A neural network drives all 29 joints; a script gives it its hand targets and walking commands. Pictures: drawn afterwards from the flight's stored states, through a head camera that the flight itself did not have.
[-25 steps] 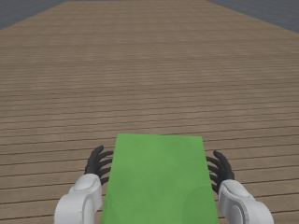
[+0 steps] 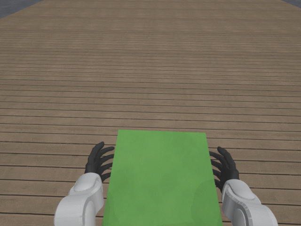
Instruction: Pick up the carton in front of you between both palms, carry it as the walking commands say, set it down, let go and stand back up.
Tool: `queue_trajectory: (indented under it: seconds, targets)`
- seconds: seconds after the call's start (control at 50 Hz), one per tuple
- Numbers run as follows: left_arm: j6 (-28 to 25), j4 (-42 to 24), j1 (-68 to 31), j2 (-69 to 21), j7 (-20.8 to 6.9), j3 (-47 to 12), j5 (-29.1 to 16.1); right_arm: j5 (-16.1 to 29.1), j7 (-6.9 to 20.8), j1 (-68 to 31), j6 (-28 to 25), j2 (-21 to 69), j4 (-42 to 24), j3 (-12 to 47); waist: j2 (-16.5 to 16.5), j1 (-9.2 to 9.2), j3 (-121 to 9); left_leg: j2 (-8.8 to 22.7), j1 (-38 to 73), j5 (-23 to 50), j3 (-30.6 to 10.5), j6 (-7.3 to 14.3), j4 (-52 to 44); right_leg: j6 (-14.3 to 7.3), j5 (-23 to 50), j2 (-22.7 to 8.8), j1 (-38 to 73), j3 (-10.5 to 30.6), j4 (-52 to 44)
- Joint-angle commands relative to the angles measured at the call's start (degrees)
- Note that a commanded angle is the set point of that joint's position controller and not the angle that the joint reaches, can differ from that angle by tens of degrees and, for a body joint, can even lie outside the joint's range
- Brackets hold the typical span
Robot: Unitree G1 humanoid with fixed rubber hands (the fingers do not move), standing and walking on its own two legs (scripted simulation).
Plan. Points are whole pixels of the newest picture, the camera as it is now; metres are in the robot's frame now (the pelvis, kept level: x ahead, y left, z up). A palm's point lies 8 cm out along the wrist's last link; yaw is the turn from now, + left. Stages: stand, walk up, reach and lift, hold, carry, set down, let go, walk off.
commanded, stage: carry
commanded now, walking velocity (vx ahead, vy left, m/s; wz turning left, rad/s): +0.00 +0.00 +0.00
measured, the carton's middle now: (158, 190) +0.24 +0.00 +0.01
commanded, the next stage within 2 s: none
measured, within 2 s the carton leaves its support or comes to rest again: neither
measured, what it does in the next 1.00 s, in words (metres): walks ahead: left foot, then right foot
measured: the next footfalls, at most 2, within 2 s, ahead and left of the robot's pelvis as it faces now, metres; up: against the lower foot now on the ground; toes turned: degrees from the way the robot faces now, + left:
left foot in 0.28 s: +0.13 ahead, +0.08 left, +0.00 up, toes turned -10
right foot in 0.40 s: +0.11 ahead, -0.14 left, +0.00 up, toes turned +4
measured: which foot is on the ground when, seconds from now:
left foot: down 0.00-0.16, up 0.18-0.26, down 0.28-1.00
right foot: down 0.00-0.26, up 0.28-0.38, down 0.40-1.00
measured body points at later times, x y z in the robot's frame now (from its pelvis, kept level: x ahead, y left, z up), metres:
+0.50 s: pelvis +0.11 +0.00 +0.00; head +0.08 +0.01 +0.45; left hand +0.35 +0.15 +0.09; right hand +0.34 -0.15 +0.09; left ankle +0.09 +0.08 -0.74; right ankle +0.07 -0.13 -0.74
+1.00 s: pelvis +0.12 -0.03 +0.00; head +0.10 -0.02 +0.45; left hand +0.38 +0.12 +0.05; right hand +0.37 -0.18 +0.05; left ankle +0.09 +0.08 -0.74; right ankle +0.07 -0.13 -0.74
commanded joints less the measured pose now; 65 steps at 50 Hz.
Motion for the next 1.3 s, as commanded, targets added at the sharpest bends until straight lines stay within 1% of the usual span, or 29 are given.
queue_trajectory:
  seconds: [0.0,0.04,0.08,0.1,0.12,0.14,0.16,0.18,0.2,0.22,0.24,0.26,0.28,0.3,0.32,0.34,0.36,0.4,0.48,0.58,0.6,0.64,0.72,0.8,0.9,0.92,1.08,1.2,1.28]
  targets:
    - [1.77,-3.61,-10.66,-30.85,-0.89,-27.6,-8.01,10.74,-1.27,-16.27,2.37,31.36,-4.63,30.93,1.09,-0.77,-6.45,6.56,5.66,59.87,-3.35,-0.66,7.52,1.91,47.15,-3.9,3.29,1.91,4.88]
    - [2.16,-2.35,-11.39,-30.45,-0.29,-27.15,-6.62,10.77,-1.31,-15.97,2.83,31.48,-2.74,30.0,1.98,-0.9,-6.23,2.92,4.75,60.32,0.55,-1.11,10.46,2.53,49.61,-0.75,5.49,-1.42,3.73]
    - [1.37,-5.55,-14.47,-32.65,-0.46,-26.83,-7.74,12.25,-0.66,-18.95,2.7,33.44,-3.75,31.39,-8.3,0.46,-3.8,-0.76,-14.58,26.57,3.7,-2.53,14.03,1.25,70.27,-2.96,22.8,2.46,-2.17]
    - [1.35,-5.05,-14.6,-33.04,-0.67,-27.59,-6.75,11.61,-0.35,-20.55,2.62,34.35,-3.69,31.44,-10.92,0.76,-0.69,-2.01,-27.09,-3.8,4.3,-3.23,11.5,-2.55,78.99,-8.67,31.49,6.6,-0.27]
    - [1.38,-2.63,-13.18,-32.81,-0.9,-27.19,-6.67,11.96,-0.07,-23.08,2.3,35.53,-5.81,32.13,-11.74,1.52,2.18,-3.1,-32.77,-11.9,5.1,-3.09,7.1,-3.58,86.69,-9.38,35.14,7.07,2.45]
    - [0.81,-4.82,-14.48,-32.96,-0.78,-26.96,-7.39,12.86,0.01,-23.58,2.67,35.32,-5.67,32.03,-11.32,1.16,3.49,-2.71,-26.63,-8.6,3.59,-2.74,0.1,-3.97,81.13,-8.64,28.84,5.95,3.3]
    - [0.8,-5.22,-15.2,-33.34,-0.74,-27.89,-7.58,13.71,0.16,-24.18,2.66,35.38,-6.3,31.95,-6.29,-1.28,1.89,0.75,-9.33,4.0,0.15,-1.68,-14.24,-0.9,69.6,-6.6,16.97,3.44,6.88]
    - [0.99,-5.81,-17.18,-33.43,-0.76,-27.85,-7.2,13.28,0.03,-22.44,2.66,34.71,-4.99,31.86,1.21,-2.05,1.28,0.84,6.09,27.31,-0.4,-1.87,-19.06,1.73,47.35,-2.52,3.77,-0.34,11.81]
    - [0.85,-8.73,-19.38,-34.29,-0.9,-28.97,-8.37,13.13,0.19,-21.73,2.03,34.17,-6.0,31.74,13.06,-2.12,-1.94,7.47,24.97,56.27,-5.68,1.91,-8.61,2.47,0.2,1.65,-15.26,-1.21,18.53]
    - [0.97,-12.97,-20.09,-34.29,-1.23,-31.06,-9.95,12.79,-0.19,-19.86,1.79,34.49,-6.01,30.55,12.15,-1.51,-5.02,14.15,21.34,69.13,-8.46,5.24,-3.84,1.09,-10.67,-0.35,-11.5,2.95,16.39]
    - [1.81,-11.73,-21.89,-33.58,-1.04,-31.33,-10.37,10.66,-0.62,-18.37,2.02,32.15,-5.62,29.82,10.33,-1.27,-5.74,16.16,15.33,67.71,-10.13,5.75,-3.13,1.08,-13.19,-2.79,-5.34,5.45,12.88]
    - [2.6,-9.2,-19.48,-33.04,-0.99,-30.03,-10.55,9.99,-0.95,-18.57,2.6,31.8,-6.68,28.47,11.35,-0.8,-8.59,15.94,10.51,53.81,-10.96,4.97,-4.09,0.62,-11.58,-2.3,-3.06,7.18,8.06]
    - [3.37,-8.53,-19.6,-32.2,-0.95,-30.62,-11.3,9.18,-1.29,-17.51,3.74,29.92,-4.66,26.65,8.01,-0.78,-7.87,13.04,9.65,42.0,-11.63,4.87,-5.87,0.59,-9.82,0.64,-3.68,6.49,-0.28]
    - [3.67,-9.2,-22.52,-35.27,-1.28,-32.78,-13.28,8.97,-1.39,-18.51,3.92,33.18,-4.82,26.31,6.63,-1.68,-6.25,10.14,11.15,35.86,-7.39,6.1,-3.79,0.62,-2.13,1.34,-1.91,5.28,-9.18]
    - [3.68,-9.82,-21.51,-34.04,-1.39,-31.98,-13.08,8.93,-1.52,-18.78,4.01,32.54,-6.65,26.36,7.36,-0.96,-8.09,11.05,6.69,23.98,-8.18,5.82,-3.97,0.79,2.59,-0.89,3.62,4.44,-10.62]
    - [3.85,-9.47,-20.45,-32.79,-1.42,-31.8,-12.49,8.11,-1.33,-18.23,4.33,32.43,-4.44,25.58,7.18,-1.04,-8.12,10.1,4.13,21.5,-5.93,3.86,-3.61,0.83,10.99,-4.77,6.32,6.21,-6.96]
    - [3.45,-11.55,-22.95,-33.31,-1.47,-32.21,-12.07,9.63,-0.68,-19.75,4.15,34.49,-5.43,27.08,4.32,-0.94,-7.26,8.27,3.7,25.02,-5.75,2.59,-1.23,1.01,20.08,-7.0,5.07,7.6,-3.05]
    - [3.5,-10.35,-22.26,-37.21,-1.71,-31.9,-12.89,13.04,0.02,-24.37,3.82,37.76,-8.84,29.99,4.11,-1.23,-5.97,8.13,3.24,27.07,-5.98,0.94,-1.13,0.19,22.77,-5.38,0.39,7.91,-0.58]
    - [3.41,-4.51,-18.94,-35.91,-1.66,-29.5,-9.6,11.54,0.53,-21.24,3.95,35.57,-3.4,29.19,1.36,-1.13,-7.06,8.29,4.84,41.0,-6.53,1.4,2.65,1.95,25.45,-5.4,2.51,6.93,0.97]
    - [2.1,-2.16,-16.2,-37.08,-1.87,-27.55,-8.76,12.39,0.59,-23.08,3.24,37.77,-3.77,31.94,-3.23,-1.12,-9.05,7.25,4.53,38.55,-6.28,0.68,4.14,0.93,34.13,-5.85,2.35,7.75,2.59]
    - [1.56,-4.47,-17.26,-37.83,-2.21,-28.56,-8.61,12.44,0.68,-23.47,2.7,38.14,-4.34,32.3,-0.52,-1.17,-9.46,7.51,4.19,39.34,-5.54,0.91,5.32,1.41,34.13,-5.59,3.5,7.56,2.46]
    - [1.3,-1.66,-17.48,-37.3,-2.84,-29.3,-7.46,11.24,1.12,-23.86,2.19,37.09,-3.9,33.03,-2.85,-1.14,-6.46,6.62,1.72,32.86,-5.25,0.4,5.61,0.88,40.52,-6.94,3.57,9.07,1.48]
    - [0.05,-0.45,-20.19,-33.44,-4.59,-29.24,-7.26,8.62,2.88,-21.95,1.31,33.75,1.54,31.2,0.21,-1.19,-4.72,6.67,-0.09,22.13,-5.58,0.16,2.94,0.31,28.99,-6.89,2.09,10.17,-0.67]
    - [-2.63,4.12,-20.78,-29.3,-5.78,-28.75,-6.01,6.5,3.97,-22.68,-1.42,30.34,6.37,28.32,1.64,-1.48,-2.53,7.26,0.62,25.92,-5.8,0.23,3.16,-0.2,30.69,-6.97,1.41,10.35,-1.6]
    - [-6.33,7.72,-24.75,-29.8,-8.39,-27.36,-5.45,5.06,6.31,-26.91,-5.25,31.35,9.68,27.13,-2.6,-0.99,-4.53,7.19,2.44,22.41,-6.4,-0.04,1.4,0.23,26.77,-5.96,1.76,9.08,-1.77]
    - [-6.78,9.33,-23.78,-30.73,-8.71,-26.97,-5.01,5.36,6.67,-28.34,-5.95,30.89,9.19,28.27,0.65,-0.93,-6.06,6.83,2.24,20.93,-5.72,0.2,1.19,-0.17,24.42,-6.36,2.4,9.85,-2.56]
    - [-14.89,18.78,-29.68,-30.13,-10.86,-23.73,-0.81,2.4,9.68,-30.51,-13.67,31.07,24.13,22.09,1.17,-1.05,-6.06,7.73,1.21,22.55,-6.07,0.22,0.46,-0.42,24.06,-6.09,3.42,9.08,-2.0]
    - [-22.49,32.12,-32.95,-32.28,-13.78,-18.42,2.35,0.43,12.31,-38.03,-21.73,33.17,32.99,19.13,1.69,-0.79,-5.51,7.85,2.84,20.11,-6.35,0.08,-0.13,-0.8,19.22,-5.72,1.43,9.73,-3.35]
    - [-27.78,36.84,-38.5,-37.51,-16.3,-19.51,1.53,-0.75,14.43,-40.83,-26.3,37.65,39.2,18.68,-0.73,-1.0,-7.67,7.64,2.68,21.41,-6.28,0.2,0.69,0.3,22.7,-5.08,2.17,8.43,-2.74]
